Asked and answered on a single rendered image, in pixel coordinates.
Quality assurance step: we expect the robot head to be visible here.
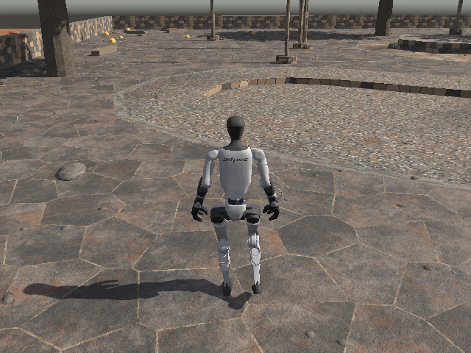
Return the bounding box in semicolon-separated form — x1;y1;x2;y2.
223;115;248;151

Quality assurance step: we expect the robot left upper arm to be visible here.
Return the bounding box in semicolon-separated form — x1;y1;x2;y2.
200;148;220;188

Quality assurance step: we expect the robot right hand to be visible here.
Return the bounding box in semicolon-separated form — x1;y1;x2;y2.
263;204;280;221

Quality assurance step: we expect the robot right forearm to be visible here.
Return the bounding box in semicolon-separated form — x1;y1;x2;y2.
264;177;278;207

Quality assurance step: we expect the robot left hand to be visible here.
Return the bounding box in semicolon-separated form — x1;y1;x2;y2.
191;205;208;222

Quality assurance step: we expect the robot left forearm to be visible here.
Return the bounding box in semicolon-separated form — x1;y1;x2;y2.
194;177;208;208

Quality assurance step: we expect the robot right upper arm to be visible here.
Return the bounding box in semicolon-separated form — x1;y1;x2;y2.
251;148;271;188

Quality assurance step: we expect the right robot shin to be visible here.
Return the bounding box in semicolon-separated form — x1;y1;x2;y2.
249;235;261;285

